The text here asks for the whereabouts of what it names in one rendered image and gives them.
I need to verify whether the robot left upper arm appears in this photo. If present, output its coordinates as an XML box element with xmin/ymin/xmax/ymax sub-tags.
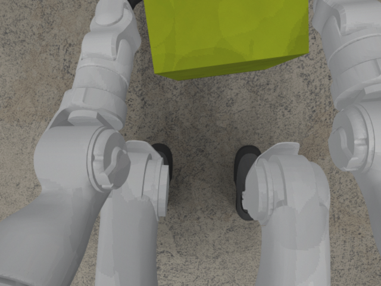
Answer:
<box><xmin>0</xmin><ymin>126</ymin><xmax>131</xmax><ymax>286</ymax></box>

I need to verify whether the left robot foot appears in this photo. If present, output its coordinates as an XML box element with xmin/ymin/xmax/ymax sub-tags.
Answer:
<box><xmin>151</xmin><ymin>143</ymin><xmax>173</xmax><ymax>206</ymax></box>

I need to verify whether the right robot forearm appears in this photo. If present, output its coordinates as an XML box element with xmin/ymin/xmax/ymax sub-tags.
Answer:
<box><xmin>312</xmin><ymin>0</ymin><xmax>381</xmax><ymax>111</ymax></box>

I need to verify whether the carton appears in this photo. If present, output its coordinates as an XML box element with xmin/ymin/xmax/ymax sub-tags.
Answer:
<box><xmin>143</xmin><ymin>0</ymin><xmax>309</xmax><ymax>81</ymax></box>

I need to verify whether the left robot forearm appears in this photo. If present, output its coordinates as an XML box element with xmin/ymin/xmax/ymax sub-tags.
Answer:
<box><xmin>33</xmin><ymin>0</ymin><xmax>142</xmax><ymax>168</ymax></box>

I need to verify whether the robot foot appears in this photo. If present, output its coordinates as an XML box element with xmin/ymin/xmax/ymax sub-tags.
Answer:
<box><xmin>151</xmin><ymin>143</ymin><xmax>173</xmax><ymax>206</ymax></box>
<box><xmin>234</xmin><ymin>145</ymin><xmax>261</xmax><ymax>220</ymax></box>

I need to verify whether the right robot foot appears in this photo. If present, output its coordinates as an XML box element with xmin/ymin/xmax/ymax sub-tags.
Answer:
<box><xmin>234</xmin><ymin>145</ymin><xmax>261</xmax><ymax>220</ymax></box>

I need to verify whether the robot right upper arm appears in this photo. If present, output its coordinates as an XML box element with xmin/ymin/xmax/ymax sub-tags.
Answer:
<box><xmin>328</xmin><ymin>101</ymin><xmax>381</xmax><ymax>256</ymax></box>

